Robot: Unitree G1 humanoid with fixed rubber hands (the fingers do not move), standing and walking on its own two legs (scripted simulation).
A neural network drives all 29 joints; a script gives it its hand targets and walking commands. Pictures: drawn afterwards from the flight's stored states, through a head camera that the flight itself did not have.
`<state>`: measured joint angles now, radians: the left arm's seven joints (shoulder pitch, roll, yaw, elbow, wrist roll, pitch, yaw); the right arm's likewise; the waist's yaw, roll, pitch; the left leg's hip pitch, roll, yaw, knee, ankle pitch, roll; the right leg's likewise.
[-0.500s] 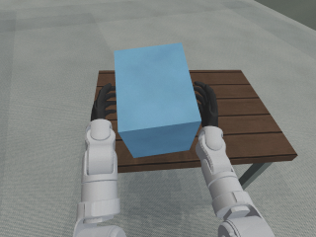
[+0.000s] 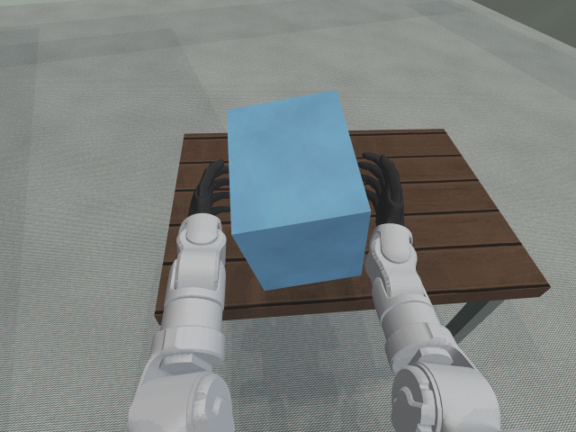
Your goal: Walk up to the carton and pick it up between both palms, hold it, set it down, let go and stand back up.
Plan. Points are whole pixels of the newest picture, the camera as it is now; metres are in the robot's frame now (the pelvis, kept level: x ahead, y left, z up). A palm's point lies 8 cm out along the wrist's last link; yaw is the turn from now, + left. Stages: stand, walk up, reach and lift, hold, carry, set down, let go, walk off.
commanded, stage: set down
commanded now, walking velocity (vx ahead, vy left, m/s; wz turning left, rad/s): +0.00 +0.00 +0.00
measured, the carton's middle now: (297, 197) +0.45 -0.04 +0.07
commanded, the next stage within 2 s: none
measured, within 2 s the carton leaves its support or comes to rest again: rests again in 1.68 s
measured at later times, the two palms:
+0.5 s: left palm (210, 214) +0.41 +0.09 +0.09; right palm (384, 211) +0.38 -0.16 +0.10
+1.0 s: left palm (215, 210) +0.43 +0.09 +0.07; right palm (382, 210) +0.40 -0.17 +0.08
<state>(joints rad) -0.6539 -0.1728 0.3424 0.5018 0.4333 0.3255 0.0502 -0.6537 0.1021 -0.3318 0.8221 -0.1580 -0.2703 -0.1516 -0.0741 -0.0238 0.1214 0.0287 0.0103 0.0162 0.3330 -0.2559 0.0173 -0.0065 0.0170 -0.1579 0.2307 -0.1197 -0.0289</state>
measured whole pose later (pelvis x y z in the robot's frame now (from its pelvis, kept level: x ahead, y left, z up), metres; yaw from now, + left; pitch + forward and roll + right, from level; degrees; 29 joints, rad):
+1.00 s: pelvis +0.01 +0.00 +0.00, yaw -1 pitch +5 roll -1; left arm -0.81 -0.14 0.52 0.89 0.43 0.05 0.10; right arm -0.78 0.14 -0.65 0.96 -0.43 -0.29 -0.08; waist -0.06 0.01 -0.02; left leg -0.19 0.01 0.03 0.34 -0.25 0.01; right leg -0.24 0.01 -0.15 0.26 -0.11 -0.03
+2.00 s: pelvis +0.01 -0.01 -0.01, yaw -3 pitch +23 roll +0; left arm -1.00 -0.05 0.54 1.22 0.39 -0.23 0.16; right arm -0.88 0.08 -0.76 1.09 -0.53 -0.39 -0.07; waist -0.06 0.02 -0.15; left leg -0.56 0.01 0.06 0.36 -0.21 0.01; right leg -0.62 0.01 -0.12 0.29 -0.08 -0.05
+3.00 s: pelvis +0.02 -0.01 -0.01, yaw -1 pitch +21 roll +0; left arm -0.96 -0.10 0.65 1.10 0.51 -0.24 0.11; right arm -0.85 0.17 -0.86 0.94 -0.63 -0.38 -0.05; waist -0.07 0.01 -0.09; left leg -0.50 0.00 0.04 0.33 -0.21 0.01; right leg -0.56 0.01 -0.14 0.27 -0.09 -0.05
